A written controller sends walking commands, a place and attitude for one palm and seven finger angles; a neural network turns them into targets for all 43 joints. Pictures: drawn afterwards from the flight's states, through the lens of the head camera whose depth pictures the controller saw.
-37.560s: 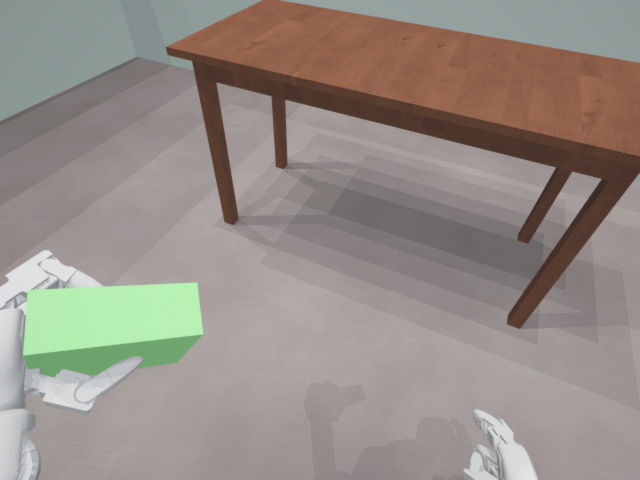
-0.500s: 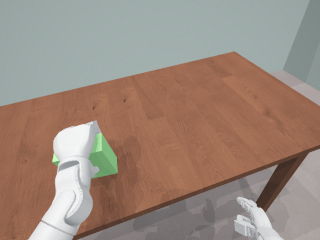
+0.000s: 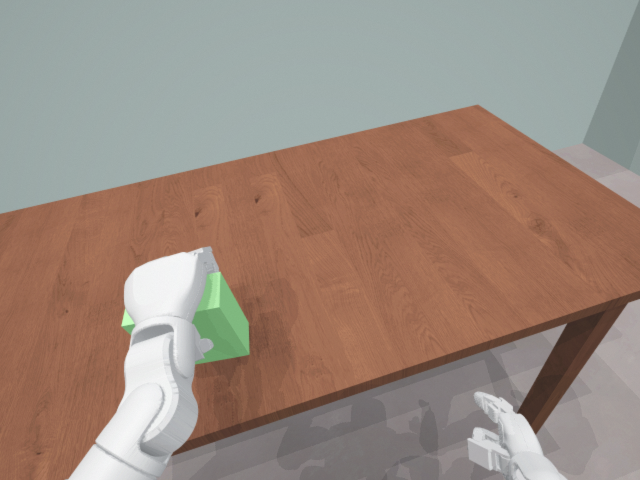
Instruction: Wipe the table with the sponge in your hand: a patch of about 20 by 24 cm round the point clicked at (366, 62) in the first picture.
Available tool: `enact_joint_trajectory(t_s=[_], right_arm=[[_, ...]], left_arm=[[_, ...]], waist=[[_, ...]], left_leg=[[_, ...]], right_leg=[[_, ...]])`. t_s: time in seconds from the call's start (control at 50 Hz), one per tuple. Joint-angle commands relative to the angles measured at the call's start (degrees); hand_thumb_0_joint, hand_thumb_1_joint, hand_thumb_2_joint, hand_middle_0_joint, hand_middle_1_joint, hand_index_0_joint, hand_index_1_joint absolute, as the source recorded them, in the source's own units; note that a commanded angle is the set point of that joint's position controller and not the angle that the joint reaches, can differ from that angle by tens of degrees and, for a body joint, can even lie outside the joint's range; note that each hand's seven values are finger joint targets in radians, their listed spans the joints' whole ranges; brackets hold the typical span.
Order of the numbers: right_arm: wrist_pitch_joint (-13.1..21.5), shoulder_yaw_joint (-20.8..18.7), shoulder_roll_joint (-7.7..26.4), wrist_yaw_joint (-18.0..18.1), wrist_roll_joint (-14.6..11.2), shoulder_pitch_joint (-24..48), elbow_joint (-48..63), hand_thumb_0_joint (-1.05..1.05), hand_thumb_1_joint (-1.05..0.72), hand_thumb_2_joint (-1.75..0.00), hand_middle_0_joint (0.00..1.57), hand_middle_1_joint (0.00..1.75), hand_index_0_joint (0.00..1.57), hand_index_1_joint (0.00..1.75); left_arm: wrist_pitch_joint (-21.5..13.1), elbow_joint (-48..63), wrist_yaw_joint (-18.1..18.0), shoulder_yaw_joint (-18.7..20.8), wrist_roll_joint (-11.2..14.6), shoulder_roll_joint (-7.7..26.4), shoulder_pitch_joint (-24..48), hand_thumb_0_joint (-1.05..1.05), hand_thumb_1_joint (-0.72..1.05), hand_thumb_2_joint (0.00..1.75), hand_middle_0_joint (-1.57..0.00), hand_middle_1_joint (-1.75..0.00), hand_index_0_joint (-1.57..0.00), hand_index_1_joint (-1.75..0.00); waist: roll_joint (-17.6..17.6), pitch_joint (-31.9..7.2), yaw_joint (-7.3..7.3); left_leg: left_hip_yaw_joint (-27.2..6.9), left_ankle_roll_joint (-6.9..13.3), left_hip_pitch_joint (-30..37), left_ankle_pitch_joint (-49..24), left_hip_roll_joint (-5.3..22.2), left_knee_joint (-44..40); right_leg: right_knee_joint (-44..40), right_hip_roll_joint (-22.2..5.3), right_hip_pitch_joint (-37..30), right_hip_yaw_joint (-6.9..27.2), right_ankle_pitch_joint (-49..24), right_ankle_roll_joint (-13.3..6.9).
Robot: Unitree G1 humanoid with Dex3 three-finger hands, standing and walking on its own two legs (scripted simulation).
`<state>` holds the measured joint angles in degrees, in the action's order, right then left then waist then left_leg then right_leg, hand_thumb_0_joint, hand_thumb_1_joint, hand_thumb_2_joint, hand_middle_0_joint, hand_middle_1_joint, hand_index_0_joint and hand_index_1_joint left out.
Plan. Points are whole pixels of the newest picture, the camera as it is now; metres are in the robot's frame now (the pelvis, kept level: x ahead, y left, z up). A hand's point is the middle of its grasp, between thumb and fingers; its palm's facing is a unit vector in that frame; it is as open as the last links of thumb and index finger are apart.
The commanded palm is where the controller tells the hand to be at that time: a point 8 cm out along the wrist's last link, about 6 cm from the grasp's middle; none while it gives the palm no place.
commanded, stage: slide across to the third lane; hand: left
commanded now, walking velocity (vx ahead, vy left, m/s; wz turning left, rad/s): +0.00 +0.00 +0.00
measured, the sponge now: (199, 332) +0.28 +0.22 +0.05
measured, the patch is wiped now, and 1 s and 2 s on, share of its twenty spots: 0.75 0.80 0.85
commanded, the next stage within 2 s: wipe forward along the third lane in 0.46 s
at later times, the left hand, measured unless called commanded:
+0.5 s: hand (227, 303) +0.29 +0.16 +0.11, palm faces +0.11 -0.12 -0.99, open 9.4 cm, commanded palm +0.25 +0.14 +0.16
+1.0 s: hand (240, 287) +0.32 +0.15 +0.11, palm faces +0.06 -0.12 -0.99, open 9.6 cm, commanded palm +0.29 +0.15 +0.14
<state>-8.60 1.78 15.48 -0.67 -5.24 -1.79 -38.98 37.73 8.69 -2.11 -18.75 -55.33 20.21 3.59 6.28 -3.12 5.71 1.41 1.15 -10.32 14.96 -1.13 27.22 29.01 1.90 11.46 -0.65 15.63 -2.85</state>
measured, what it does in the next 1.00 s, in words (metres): stands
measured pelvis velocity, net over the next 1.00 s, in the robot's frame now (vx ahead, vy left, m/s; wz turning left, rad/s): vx -0.02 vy -0.01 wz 0.01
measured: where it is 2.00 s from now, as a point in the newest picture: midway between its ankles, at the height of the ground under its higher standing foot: outside the picture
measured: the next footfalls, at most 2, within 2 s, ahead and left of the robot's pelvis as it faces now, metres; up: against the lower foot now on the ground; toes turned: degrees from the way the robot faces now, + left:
none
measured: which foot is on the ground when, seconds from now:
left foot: down 0.00-1.00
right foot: down 0.00-1.00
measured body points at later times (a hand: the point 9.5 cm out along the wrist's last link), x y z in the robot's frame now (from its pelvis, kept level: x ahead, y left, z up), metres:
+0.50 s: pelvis -0.02 -0.01 +0.00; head -0.05 -0.06 +0.45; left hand +0.28 +0.17 +0.16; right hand +0.23 -0.20 -0.09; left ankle +0.00 +0.11 -0.74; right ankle +0.00 -0.09 -0.74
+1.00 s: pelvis -0.02 -0.01 +0.00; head -0.07 -0.06 +0.45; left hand +0.31 +0.16 +0.16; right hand +0.22 -0.21 -0.08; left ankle +0.00 +0.11 -0.74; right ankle +0.00 -0.09 -0.74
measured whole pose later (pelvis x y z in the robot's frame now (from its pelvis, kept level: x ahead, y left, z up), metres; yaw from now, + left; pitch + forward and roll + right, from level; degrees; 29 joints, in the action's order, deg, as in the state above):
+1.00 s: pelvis -0.02 -0.01 +0.00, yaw +1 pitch -2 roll +1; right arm -8.5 2.8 14.3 0.6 -5.4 0.4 -40.7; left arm 38.2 -18.3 -2.5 -23.2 -54.7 11.8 24.5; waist 4.6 -5.3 4.8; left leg 0.6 0.1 -12.4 12.2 -0.7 26.3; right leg 28.9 2.3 13.7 -1.5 13.5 -3.9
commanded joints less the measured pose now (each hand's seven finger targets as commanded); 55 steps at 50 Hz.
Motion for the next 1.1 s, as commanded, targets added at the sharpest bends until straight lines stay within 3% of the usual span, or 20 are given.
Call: enact_joint_trajectory(t_s=[0.0, 0.08, 0.12, 0.18, 0.22, 0.28, 0.32, 0.46, 0.52, 0.58, 0.62, 0.66, 0.72, 0.76, 0.82, 0.86, 0.92, 0.96, 1.02, 1.08], right_arm=[[5.3, -0.9, 3.5, -1.0, -0.4, 17.6, 12.8, 0.00, -0.90, -0.90, 0.20, 0.30, 0.20, 0.30], [5.3, -0.9, 3.5, -1.0, -0.2, 18.0, 12.1, 0.00, -0.90, -0.90, 0.20, 0.30, 0.20, 0.30], [5.5, -0.9, 3.5, -0.7, -0.4, 18.6, 11.9, 0.00, -0.90, -0.90, 0.20, 0.30, 0.20, 0.30], [5.7, -0.9, 3.4, -1.0, -0.3, 18.4, 11.6, 0.00, -0.90, -0.90, 0.20, 0.30, 0.20, 0.30], [5.8, -0.9, 3.2, -1.0, -0.5, 18.8, 11.8, 0.00, -0.90, -0.90, 0.20, 0.30, 0.20, 0.30], [5.8, -1.1, 3.1, -1.3, -0.5, 18.4, 11.1, 0.00, -0.90, -0.90, 0.20, 0.30, 0.20, 0.30], [5.9, -1.1, 3.2, -1.2, -0.6, 18.7, 11.1, 0.00, -0.90, -0.90, 0.20, 0.30, 0.20, 0.30], [6.3, -1.0, 2.8, -1.5, -1.0, 18.3, 10.3, 0.00, -0.90, -0.90, 0.20, 0.30, 0.20, 0.30], [5.6, -1.0, 3.2, -1.5, -0.6, 18.4, 10.3, 0.00, -0.90, -0.90, 0.20, 0.30, 0.20, 0.30], [5.1, -1.1, 3.2, -1.6, -0.5, 18.1, 9.8, 0.00, -0.90, -0.90, 0.20, 0.30, 0.20, 0.30], [4.6, -1.0, 3.6, -1.0, -0.4, 18.2, 9.7, 0.00, -0.90, -0.90, 0.20, 0.30, 0.20, 0.30], [4.6, -0.7, 3.3, -0.7, -0.7, 18.2, 9.6, 0.00, -0.90, -0.90, 0.20, 0.30, 0.20, 0.30], [4.1, -0.7, 3.9, 0.1, -0.5, 17.3, 9.1, 0.00, -0.90, -0.90, 0.20, 0.30, 0.20, 0.30], [4.2, -0.7, 3.5, 0.3, -0.6, 17.0, 9.0, 0.00, -0.90, -0.90, 0.20, 0.30, 0.20, 0.30], [3.5, -0.6, 4.1, 0.9, -0.4, 16.3, 8.6, 0.00, -0.90, -0.90, 0.20, 0.30, 0.20, 0.30], [3.5, -0.6, 3.9, 1.3, -0.5, 15.9, 8.3, 0.00, -0.90, -0.90, 0.20, 0.30, 0.20, 0.30], [2.9, -0.7, 4.5, 1.6, -0.1, 15.5, 8.1, 0.00, -0.90, -0.90, 0.20, 0.30, 0.20, 0.30], [2.8, -0.6, 4.3, 1.7, -0.4, 15.2, 8.1, 0.00, -0.90, -0.90, 0.20, 0.30, 0.20, 0.30], [2.5, -0.7, 4.7, 2.4, -0.2, 14.4, 8.0, 0.00, -0.90, -0.90, 0.20, 0.30, 0.20, 0.30], [2.8, -0.7, 4.8, 3.1, -0.2, 12.7, 7.7, 0.00, -0.90, -0.90, 0.20, 0.30, 0.20, 0.30]], left_arm=[[-2.0, 9.5, 0.6, -2.6, 2.2, -1.6, 12.2, 0.00, 0.10, 1.30, -1.20, -1.60, -1.20, -1.60], [-1.8, 7.6, 0.1, -1.2, 2.6, -1.2, 11.9, 0.00, 0.10, 1.30, -1.20, -1.60, -1.20, -1.60], [-2.0, 8.2, -0.4, -0.4, 2.2, 0.2, 16.9, 0.00, 0.10, 1.30, -1.20, -1.60, -1.20, -1.60], [-2.1, 5.6, -0.8, -3.9, 2.5, -4.0, 17.0, 0.00, 0.10, 1.30, -1.20, -1.60, -1.20, -1.60], [-2.3, 6.1, -1.3, -2.8, 2.1, -2.6, 19.4, 0.00, 0.10, 1.30, -1.20, -1.60, -1.20, -1.60], [-2.1, 2.7, -1.7, -5.9, 2.4, -6.2, 19.5, 0.00, 0.10, 1.30, -1.20, -1.60, -1.20, -1.60], [-2.2, 3.0, -2.0, -4.4, 2.3, -4.3, 22.9, 0.00, 0.10, 1.30, -1.20, -1.60, -1.20, -1.60], [-2.2, -2.4, -2.6, -8.6, 2.2, -8.9, 28.8, 0.00, 0.10, 1.30, -1.20, -1.60, -1.20, -1.60], [-2.0, -3.2, -3.0, -4.6, 2.3, -5.6, 27.7, 0.00, 0.10, 1.30, -1.20, -1.60, -1.20, -1.60], [-1.7, -5.6, -3.3, -5.3, 2.3, -6.8, 27.3, 0.00, 0.10, 1.30, -1.20, -1.60, -1.20, -1.60], [-1.5, -6.4, -3.8, -0.8, 2.3, -2.2, 28.4, 0.00, 0.10, 1.30, -1.20, -1.60, -1.20, -1.60], [-1.2, -8.4, -3.6, -4.4, 1.8, -5.9, 30.5, 0.00, 0.10, 1.30, -1.20, -1.60, -1.20, -1.60], [-1.0, -11.1, -3.8, -0.4, 0.9, -1.4, 33.0, 0.00, 0.10, 1.30, -1.20, -1.60, -1.20, -1.60], [-0.9, -13.7, -3.6, -3.7, 0.4, -5.2, 34.3, 0.00, 0.10, 1.30, -1.20, -1.60, -1.20, -1.60], [-0.4, -17.9, -3.6, 0.7, -0.2, -0.6, 35.0, 0.00, 0.10, 1.30, -1.20, -1.60, -1.20, -1.60], [-0.1, -20.6, -3.3, -2.5, -0.8, -4.0, 37.5, 0.00, 0.10, 1.30, -1.20, -1.60, -1.20, -1.60], [0.3, -23.9, -3.2, 1.4, -1.7, 0.1, 37.2, 0.00, 0.10, 1.30, -1.20, -1.60, -1.20, -1.60], [0.5, -26.3, -2.9, -1.7, -2.2, -3.0, 39.2, 0.00, 0.10, 1.30, -1.20, -1.60, -1.20, -1.60], [0.1, -29.7, -2.8, 1.5, -2.3, 0.2, 40.5, 0.00, 0.10, 1.30, -1.20, -1.60, -1.20, -1.60], [-0.9, -33.8, -2.6, -0.3, -2.0, -2.0, 42.9, 0.00, 0.10, 1.30, -1.20, -1.60, -1.20, -1.60]], waist=[[-9.2, -8.4, -0.81], [-10.9, -7.5, -0.35], [-11.2, -7.4, -0.94], [-9.5, -6.8, -0.81], [-10.0, -7.7, -0.87], [-9.8, -7.5, -1.05], [-11.4, -7.7, -1.34], [-9.8, -7.9, -1.73], [-11.2, -8.5, -0.86], [-11.0, -7.9, -1.05], [-12.1, -7.5, -0.94], [-12.1, -6.5, -1.84], [-10.3, -6.7, -1.58], [-10.6, -7.1, -2.28], [-11.4, -7.2, -1.83], [-11.9, -7.2, -2.76], [-11.8, -8.0, -1.94], [-12.2, -7.2, -2.93], [-11.8, -6.6, -2.63], [-12.5, -6.7, -3.43]], left_leg=[[-3.4, 2.2, 2.2, -12.9, -0.1, -3.0], [-3.0, 2.1, 1.6, -11.9, 0.1, -3.4], [-3.3, 2.0, 2.1, -10.3, 0.1, -3.5], [-2.9, 1.9, 2.2, -9.7, 0.0, -3.9], [-3.3, 1.9, 2.4, -8.8, 0.0, -4.1], [-2.8, 1.8, 2.3, -8.8, -0.2, -3.8], [-3.1, 1.8, 2.2, -7.7, -0.1, -3.9], [-2.7, 1.6, 2.3, -5.6, -0.4, -4.1], [-2.8, 1.5, 1.6, -6.4, -0.4, -4.2], [-2.2, 1.4, 1.3, -7.1, -0.2, -4.0], [-2.4, 1.4, 0.3, -6.2, -0.3, -4.1], [-1.8, 1.3, 0.3, -5.5, -0.3, -4.1], [-2.1, 1.2, -0.3, -4.0, -0.4, -4.7], [-1.5, 1.2, -0.2, -4.3, -0.5, -4.2], [-1.8, 1.1, -1.7, -2.8, -0.5, -4.7], [-1.0, 1.1, -1.7, -3.2, -0.7, -4.1], [-1.4, 1.0, -2.7, -3.2, -0.8, -4.2], [-0.9, 0.9, -3.2, -2.8, -0.7, -4.2], [-1.3, 0.9, -4.2, -1.2, -0.9, -4.4], [-0.6, 1.0, -4.8, -0.7, -0.9, -4.0]], right_leg=[[-4.9, -0.2, -3.9, 4.3, -13.2, -0.9], [-5.8, -0.2, -4.3, 4.7, -12.4, -0.7], [-6.1, 0.0, -3.2, 6.0, -9.2, -0.9], [-6.3, -0.2, -2.5, 4.0, -8.2, -0.8], [-6.4, -0.1, -2.4, 5.0, -6.2, -1.1], [-6.5, -0.3, -2.2, 3.7, -6.6, -0.9], [-7.0, -0.3, -1.8, 4.9, -4.8, -0.9], [-6.6, -0.6, 0.0, 2.6, -2.0, -0.9], [-6.8, -0.4, -1.6, 3.6, -3.3, -1.1], [-6.8, -0.6, -1.5, 2.9, -4.5, -0.9], [-7.6, -0.6, -1.9, 4.9, -3.6, -1.0], [-7.8, -0.9, -0.3, 3.8, -2.2, -0.7], [-8.0, -0.6, -0.1, 4.9, -0.7, -1.2], [-7.9, -0.9, 0.4, 4.0, -1.1, -0.9], [-8.4, -0.8, 0.2, 5.3, 0.7, -1.2], [-8.5, -1.2, 0.8, 4.7, 0.3, -0.8], [-8.6, -1.0, 0.0, 5.8, -0.3, -1.1], [-8.4, -1.3, 1.0, 5.0, 0.5, -0.9], [-9.3, -1.1, 1.8, 6.0, 2.8, -1.0], [-9.2, -1.6, 2.4, 5.3, 3.3, -0.5]])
